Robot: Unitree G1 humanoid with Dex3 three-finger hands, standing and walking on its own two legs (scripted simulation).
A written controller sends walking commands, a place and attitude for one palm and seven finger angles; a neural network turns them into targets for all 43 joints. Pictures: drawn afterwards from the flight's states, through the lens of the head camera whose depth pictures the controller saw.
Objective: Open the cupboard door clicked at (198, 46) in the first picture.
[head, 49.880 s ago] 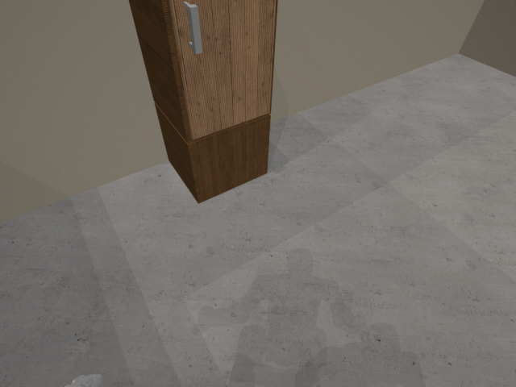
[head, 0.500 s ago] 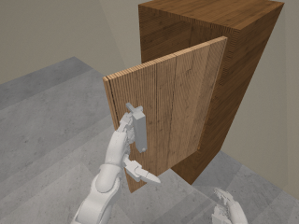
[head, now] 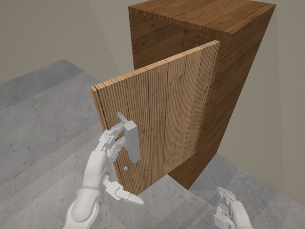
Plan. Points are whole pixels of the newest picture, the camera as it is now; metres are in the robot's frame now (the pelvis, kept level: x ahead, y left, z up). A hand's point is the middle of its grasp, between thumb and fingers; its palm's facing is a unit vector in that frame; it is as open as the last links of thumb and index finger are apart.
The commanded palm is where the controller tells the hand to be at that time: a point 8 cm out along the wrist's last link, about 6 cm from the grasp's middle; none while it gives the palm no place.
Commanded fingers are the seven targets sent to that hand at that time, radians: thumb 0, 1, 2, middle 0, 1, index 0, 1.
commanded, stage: slide the hand sideways off the handle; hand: left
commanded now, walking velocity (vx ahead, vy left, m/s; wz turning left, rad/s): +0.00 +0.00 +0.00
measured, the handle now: (127, 137) +0.31 +0.09 +0.11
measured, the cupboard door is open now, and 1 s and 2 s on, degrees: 78 78 78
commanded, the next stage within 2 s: draw the hand back to the body in 0.48 s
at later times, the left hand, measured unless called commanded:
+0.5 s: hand (96, 188) +0.18 +0.14 +0.10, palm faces +0.02 -1.00 -0.04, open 16.3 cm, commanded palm +0.16 +0.19 +0.11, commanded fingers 0.00 -0.50 0.30 -0.15 -0.30 -0.15 -0.30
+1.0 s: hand (74, 183) +0.18 +0.18 +0.12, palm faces +0.01 -1.00 -0.06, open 16.3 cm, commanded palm +0.15 +0.24 +0.13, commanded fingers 0.00 -0.43 0.33 -0.15 -0.30 -0.15 -0.30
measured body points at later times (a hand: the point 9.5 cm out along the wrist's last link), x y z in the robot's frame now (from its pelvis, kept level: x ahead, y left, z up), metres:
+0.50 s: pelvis +0.02 -0.02 -0.01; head +0.00 -0.04 +0.44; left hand +0.18 +0.19 +0.10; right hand +0.21 -0.23 -0.08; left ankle +0.04 +0.12 -0.73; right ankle -0.02 -0.09 -0.73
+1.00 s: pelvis +0.00 +0.01 -0.01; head -0.02 -0.01 +0.44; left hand +0.18 +0.23 +0.13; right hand +0.20 -0.20 -0.07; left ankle +0.03 +0.12 -0.73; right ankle -0.02 -0.09 -0.73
